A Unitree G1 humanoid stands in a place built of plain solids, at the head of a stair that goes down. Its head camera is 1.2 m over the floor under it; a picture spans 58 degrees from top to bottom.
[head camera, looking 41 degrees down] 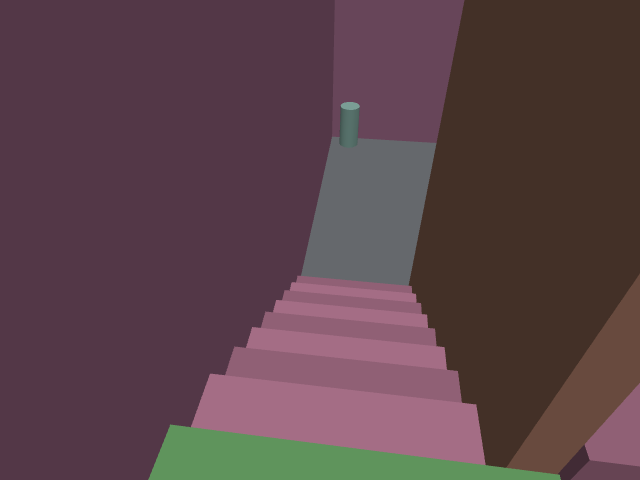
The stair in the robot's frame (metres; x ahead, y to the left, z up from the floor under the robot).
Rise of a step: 0.17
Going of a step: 0.24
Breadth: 0.92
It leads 7 degrees to the right of straight ahead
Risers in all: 9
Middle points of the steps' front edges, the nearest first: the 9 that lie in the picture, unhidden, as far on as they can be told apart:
0.52 -0.03 0.00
0.79 -0.07 -0.17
1.02 -0.10 -0.33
1.26 -0.13 -0.50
1.49 -0.16 -0.67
1.72 -0.18 -0.83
1.95 -0.21 -1.00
2.18 -0.24 -1.17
2.42 -0.27 -1.34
